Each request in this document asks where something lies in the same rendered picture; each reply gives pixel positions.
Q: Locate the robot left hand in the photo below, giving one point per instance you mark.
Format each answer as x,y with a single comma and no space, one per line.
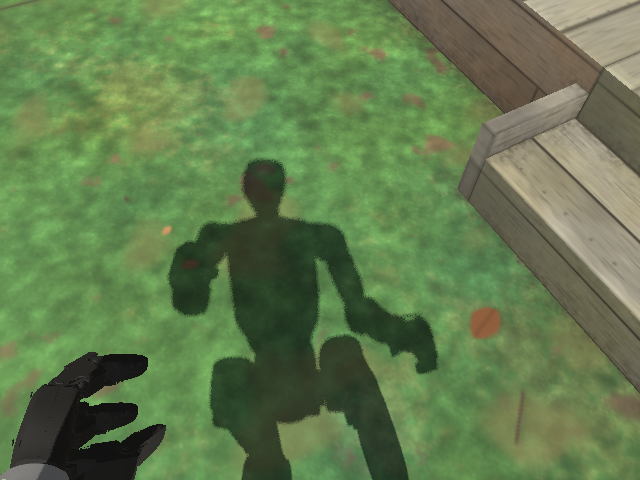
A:
56,424

